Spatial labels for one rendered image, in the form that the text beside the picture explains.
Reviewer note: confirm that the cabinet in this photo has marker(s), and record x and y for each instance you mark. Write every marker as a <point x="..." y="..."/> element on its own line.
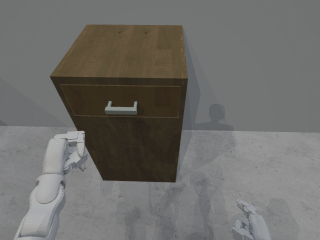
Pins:
<point x="128" y="148"/>

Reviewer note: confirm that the robot right hand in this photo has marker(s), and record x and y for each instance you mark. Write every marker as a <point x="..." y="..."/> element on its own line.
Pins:
<point x="253" y="229"/>

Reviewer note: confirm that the robot left forearm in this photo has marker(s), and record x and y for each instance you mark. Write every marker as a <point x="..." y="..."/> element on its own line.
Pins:
<point x="45" y="204"/>

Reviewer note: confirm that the handle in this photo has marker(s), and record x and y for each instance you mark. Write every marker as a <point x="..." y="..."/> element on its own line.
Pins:
<point x="121" y="110"/>

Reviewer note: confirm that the robot left hand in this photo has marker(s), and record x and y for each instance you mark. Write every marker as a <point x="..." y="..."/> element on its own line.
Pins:
<point x="57" y="152"/>

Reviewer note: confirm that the drawer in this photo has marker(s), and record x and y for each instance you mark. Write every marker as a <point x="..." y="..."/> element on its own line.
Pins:
<point x="152" y="100"/>

